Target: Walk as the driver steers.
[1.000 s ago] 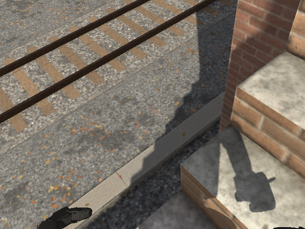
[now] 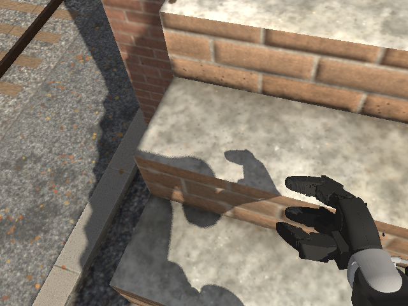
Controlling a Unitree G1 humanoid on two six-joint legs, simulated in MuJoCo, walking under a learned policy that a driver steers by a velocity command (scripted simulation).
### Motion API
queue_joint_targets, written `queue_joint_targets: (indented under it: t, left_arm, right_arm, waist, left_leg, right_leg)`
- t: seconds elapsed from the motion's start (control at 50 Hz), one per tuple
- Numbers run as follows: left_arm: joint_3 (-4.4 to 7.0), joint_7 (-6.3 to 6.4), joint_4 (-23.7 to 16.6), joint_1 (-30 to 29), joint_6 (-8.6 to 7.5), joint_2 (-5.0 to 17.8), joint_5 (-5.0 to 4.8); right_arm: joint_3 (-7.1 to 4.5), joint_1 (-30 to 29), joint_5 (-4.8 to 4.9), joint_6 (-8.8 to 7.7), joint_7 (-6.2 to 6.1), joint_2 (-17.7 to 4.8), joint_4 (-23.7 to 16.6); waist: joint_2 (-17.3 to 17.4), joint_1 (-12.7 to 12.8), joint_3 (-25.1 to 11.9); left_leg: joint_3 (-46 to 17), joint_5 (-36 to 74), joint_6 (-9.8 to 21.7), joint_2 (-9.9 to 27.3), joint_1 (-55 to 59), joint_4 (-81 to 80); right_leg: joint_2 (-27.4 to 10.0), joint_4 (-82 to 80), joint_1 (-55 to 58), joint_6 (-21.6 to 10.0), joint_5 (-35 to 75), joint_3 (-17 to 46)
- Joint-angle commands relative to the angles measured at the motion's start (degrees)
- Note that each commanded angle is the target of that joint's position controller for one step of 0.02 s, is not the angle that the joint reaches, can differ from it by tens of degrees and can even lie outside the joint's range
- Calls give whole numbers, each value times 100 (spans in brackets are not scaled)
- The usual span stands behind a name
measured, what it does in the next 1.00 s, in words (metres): climbs, turning right: right foot, then left foot 0.36 m higher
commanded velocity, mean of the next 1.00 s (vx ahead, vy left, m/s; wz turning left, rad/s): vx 1.00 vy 0.00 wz -0.25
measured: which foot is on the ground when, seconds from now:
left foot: down 0.00-0.40, up 0.42-0.66, down 0.68-1.00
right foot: up 0.00-0.40, down 0.42-0.70, up 0.72-0.92, down 0.94-0.98, up 1.00-1.00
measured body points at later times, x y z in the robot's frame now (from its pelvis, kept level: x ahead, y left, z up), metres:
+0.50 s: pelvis +0.23 -0.06 +0.16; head +0.29 -0.08 +0.61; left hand +0.44 +0.12 +0.04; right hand +0.28 -0.39 +0.08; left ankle +0.18 +0.11 -0.25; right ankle +0.09 -0.08 -0.57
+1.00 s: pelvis +0.47 -0.15 +0.44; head +0.45 -0.15 +0.89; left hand +0.78 -0.09 +0.41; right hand +0.42 -0.39 +0.30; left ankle +0.52 -0.07 -0.21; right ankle +0.31 -0.24 -0.22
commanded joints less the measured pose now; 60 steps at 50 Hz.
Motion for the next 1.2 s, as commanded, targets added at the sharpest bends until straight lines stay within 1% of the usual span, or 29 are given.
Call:
queue_joint_targets:
  t: [0.02,0.04,0.08,0.18,0.26,0.32,0.36,0.4,0.42,0.44,0.46,0.52,0.56,0.62,0.68,0.7,0.74,0.78,0.82,0.96,0.98,1.0,1.06,1.1,1.12,1.14,1.16,1.18,1.2]
  left_arm:
    - [57,-451,-1779,-2367,-433,1160,7]
    - [-96,-379,-1790,-2254,-276,488,81]
    - [-192,-440,-1796,-1964,-41,709,240]
    - [-502,-211,-2199,-2982,249,951,103]
    - [-379,-104,-2702,-3675,250,1344,140]
    - [-584,-78,-3196,-4439,18,1228,221]
    - [-453,-353,-2845,-3390,-360,1849,260]
    - [-392,-566,-2042,-1525,-345,1150,125]
    - [-312,-657,-1525,-1650,-235,1131,166]
    - [-151,-337,-1412,-2081,-119,2383,518]
    - [26,-157,-1120,-795,-159,2443,288]
    - [-417,-103,-398,-422,-417,1387,260]
    - [-548,-243,-737,-2333,-606,1318,204]
    - [-562,-392,-225,-2030,-636,1428,73]
    - [-54,8,-890,-2774,-807,3157,-904]
    - [-30,158,-1004,-2070,-481,3008,-835]
    - [-256,-455,-1354,-1987,-317,2025,50]
    - [-746,-913,-1928,-3281,-425,530,557]
    - [-834,-705,-1896,-3004,-410,357,563]
    - [-750,-306,-2078,-2773,-338,694,-99]
    - [-707,-311,-1863,-1841,-464,823,-89]
    - [-614,-362,-1369,-259,-655,967,-111]
    - [-728,-294,-1156,-1552,-646,388,3]
    - [-610,-304,-1536,-2849,-551,1059,6]
    - [-322,-359,-1738,-3399,-716,2068,231]
    - [-115,-363,-1599,-3378,-852,2641,87]
    - [-5,-309,-1770,-3199,-750,2793,-330]
    - [-4,-292,-2100,-2675,-705,2772,-716]
    - [-541,-443,-1952,-3225,-592,1491,-380]
  right_arm:
    - [-537,1787,-138,-526,-128,-929,441]
    - [-469,614,-199,-706,-203,-861,756]
    - [-429,607,-387,-949,-353,-882,1300]
    - [-431,1039,-482,-1262,-178,-1105,2124]
    - [-666,1671,-502,-1481,-54,-2033,2464]
    - [-566,2078,-658,-1376,-39,-1610,2582]
    - [-699,1521,-305,-1170,-59,-2256,1949]
    - [-952,1243,18,-718,-257,-2792,1499]
    - [-862,1369,3,-673,-273,-2154,1395]
    - [-847,1797,379,-696,-30,-2018,1022]
    - [-412,895,432,-761,-99,-771,908]
    - [-82,728,232,-1094,-204,-157,501]
    - [43,592,178,-979,-314,-221,159]
    - [129,503,473,-389,-547,-33,-301]
    - [-289,3245,232,-188,-575,-1412,273]
    - [-642,3251,136,-113,-460,-2233,768]
    - [-524,1526,260,-35,-437,-2263,923]
    - [-214,1659,234,-35,-726,-1107,1547]
    - [-140,1926,47,-282,-642,-601,2176]
    - [-229,1224,-279,-744,-639,-509,1623]
    - [-306,975,-422,-735,-556,-721,1511]
    - [-486,616,-467,-832,-462,-1022,1427]
    - [-479,1627,-59,-703,-239,-853,1121]
    - [-333,2556,104,-572,-148,-1062,781]
    - [-218,2268,255,-712,-252,-1073,425]
    - [-124,2198,83,-842,-396,-986,250]
    - [-272,2514,-121,-863,-478,-1163,597]
    - [-521,3101,-567,-805,-344,-2112,1310]
    - [-497,3072,-27,-748,-218,-1644,1558]
  waist:
    - [70,-1383,-3803]
    - [402,-447,-2212]
    - [202,264,-1140]
    - [-228,296,389]
    - [658,-74,-185]
    - [-164,-15,-109]
    - [-450,430,-1863]
    - [122,708,-2087]
    - [-616,133,-1054]
    - [-1123,-1028,-1602]
    - [-613,-233,-2633]
    - [186,-675,-2193]
    - [-237,-1555,-843]
    - [-1323,-2113,800]
    - [-1379,-3637,-1683]
    - [482,-3223,-1857]
    - [3407,-1623,-3087]
    - [1452,-1179,-1972]
    - [744,-842,-881]
    - [105,-512,-591]
    - [-748,-18,-811]
    - [-1311,660,-1084]
    - [-1002,-677,-741]
    - [-244,-2141,-1398]
    - [-965,-2343,-1301]
    - [-1035,-2525,-1798]
    - [-293,-2543,-2358]
    - [1720,-1902,-3188]
    - [2999,-1866,-3754]
  left_leg:
    - [-4600,808,568,2818,4786,-3738]
    - [-3510,1234,48,2611,3718,-3775]
    - [-2172,2900,-69,2377,2735,-3778]
    - [-589,3544,-107,2691,883,-5129]
    - [-396,6624,221,2708,3760,-5811]
    - [742,7712,-315,2159,4487,-5623]
    - [1274,12305,-644,1065,4032,-3099]
    - [393,9005,-32,995,4251,865]
    - [338,2791,188,385,2045,2444]
    - [-229,1151,-356,-60,-3359,4975]
    - [-936,765,31,-266,-3958,6448]
    - [-930,1287,383,-478,-5169,8064]
    - [-127,948,210,-562,-3459,6843]
    - [881,692,49,-523,-3634,6413]
    - [-101,534,356,-1033,3136,3338]
    - [-1912,-2398,681,-918,645,911]
    - [-5961,-2740,1177,-462,1748,-3367]
    - [-4486,-1314,892,-1011,624,-2626]
    - [-3630,-259,784,-839,242,-1817]
    - [-2230,2999,683,-317,-1610,-2259]
    - [-1365,3160,376,-499,-1110,-1230]
    - [-417,2965,-182,-905,-1732,305]
    - [-237,320,199,-1019,-1628,3422]
    - [-31,337,258,-925,468,2560]
    - [15,62,5,-772,227,638]
    - [-137,458,-50,-624,258,-1791]
    - [-306,3437,34,-838,2224,-943]
    - [-1664,6646,1039,70,6599,-273]
    - [-2099,6434,829,184,6118,-1351]
  right_leg:
    - [-216,5475,-3211,-321,754,-196]
    - [-422,5829,-3846,-238,1080,-802]
    - [-579,6846,-4177,-294,289,-821]
    - [-206,5789,-4194,-341,-32,-1027]
    - [97,7102,-5666,-377,-1598,-1276]
    - [10,4318,-5454,-832,-2140,-1036]
    - [787,-480,-930,-676,-294,-2667]
    - [-145,-5861,616,-699,2870,-1961]
    - [-849,-6496,1628,-1128,3516,-1572]
    - [-1881,-2357,5940,-1613,7464,-703]
    - [-2098,-1135,6285,-1187,8845,-1324]
    - [-2139,-1890,4823,-484,6449,-1789]
    - [-1926,-3946,926,-245,5575,-2997]
    - [-1420,-4917,-480,-249,6593,-4290]
    - [-2305,-4048,-1556,-904,13864,-3441]
    - [-1814,-408,726,-1188,14749,-3284]
    - [351,4006,-927,-892,3127,-1785]
    - [530,5763,-2134,-726,1949,-962]
    - [347,4898,-3011,-543,677,-884]
    - [-338,697,-854,53,-2569,-1853]
    - [-762,-1242,-104,-186,-2429,-1586]
    - [-1175,-3121,2273,-385,367,-1876]
    - [-1457,-6095,3074,116,5892,-3008]
    - [-1656,-5880,2073,364,9715,-3280]
    - [-1964,-3808,2700,164,12816,-3014]
    - [-2189,-1756,3507,-125,14778,-2731]
    - [-1997,269,1616,-443,14585,-2675]
    - [-930,2264,-2887,-15,9089,-2296]
    - [36,2506,-2704,-108,496,-2074]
